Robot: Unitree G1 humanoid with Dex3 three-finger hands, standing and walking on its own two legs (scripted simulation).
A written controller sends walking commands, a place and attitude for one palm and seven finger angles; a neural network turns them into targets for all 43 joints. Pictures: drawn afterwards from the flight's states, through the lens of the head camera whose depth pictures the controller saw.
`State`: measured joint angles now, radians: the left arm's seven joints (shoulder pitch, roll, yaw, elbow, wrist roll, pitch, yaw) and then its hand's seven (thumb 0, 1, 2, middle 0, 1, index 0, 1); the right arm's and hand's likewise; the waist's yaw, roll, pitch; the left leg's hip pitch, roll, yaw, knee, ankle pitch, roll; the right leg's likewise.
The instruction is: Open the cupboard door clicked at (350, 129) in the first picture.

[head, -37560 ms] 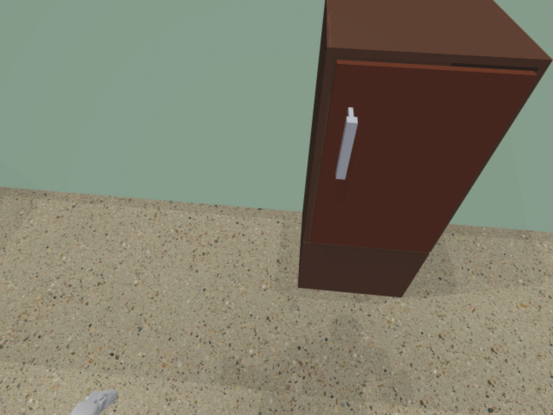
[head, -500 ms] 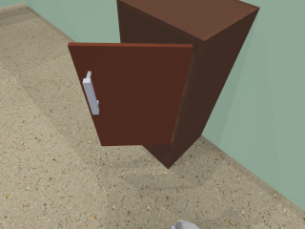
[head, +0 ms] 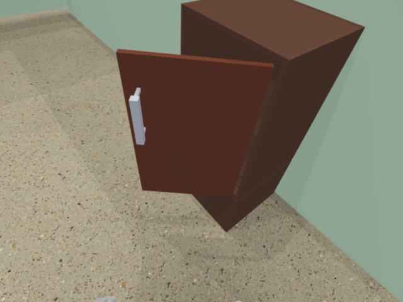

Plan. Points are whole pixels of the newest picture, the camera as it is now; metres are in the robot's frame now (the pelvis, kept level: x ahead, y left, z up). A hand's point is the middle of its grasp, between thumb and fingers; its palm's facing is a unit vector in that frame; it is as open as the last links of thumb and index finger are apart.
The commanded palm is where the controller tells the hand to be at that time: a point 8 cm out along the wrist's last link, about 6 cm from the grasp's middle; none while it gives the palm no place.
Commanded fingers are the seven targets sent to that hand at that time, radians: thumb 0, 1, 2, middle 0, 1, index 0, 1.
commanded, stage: come to a stop and stand still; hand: left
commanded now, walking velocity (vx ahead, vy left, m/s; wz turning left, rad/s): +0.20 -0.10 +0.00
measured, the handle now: (139, 117) +0.57 +0.21 +0.02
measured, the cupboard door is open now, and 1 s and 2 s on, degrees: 48 48 48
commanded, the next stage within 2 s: look again from close up in 0.80 s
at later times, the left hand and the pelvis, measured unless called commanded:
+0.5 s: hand out of the picture +0.00 +0.14 -0.16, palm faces -0.01 -0.98 -0.18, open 7.3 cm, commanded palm none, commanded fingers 0.00 0.90 0.90 -0.20 -0.30 -0.20 -0.30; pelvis +0.00 -0.02 +0.00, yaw -1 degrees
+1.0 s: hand out of the picture +0.01 +0.17 -0.16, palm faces +0.04 -0.98 -0.19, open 7.3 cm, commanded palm none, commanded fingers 0.00 0.90 0.90 -0.20 -0.30 -0.20 -0.30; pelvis +0.00 +0.00 +0.02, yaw -1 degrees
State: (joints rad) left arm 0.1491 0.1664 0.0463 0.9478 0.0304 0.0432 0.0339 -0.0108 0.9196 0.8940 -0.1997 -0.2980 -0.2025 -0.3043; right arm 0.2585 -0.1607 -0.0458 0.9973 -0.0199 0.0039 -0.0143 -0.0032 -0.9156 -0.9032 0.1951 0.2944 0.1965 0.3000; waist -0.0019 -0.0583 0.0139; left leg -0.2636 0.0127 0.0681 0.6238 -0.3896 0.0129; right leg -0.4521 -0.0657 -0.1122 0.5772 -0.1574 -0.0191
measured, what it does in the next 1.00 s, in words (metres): steps on the spot: right foot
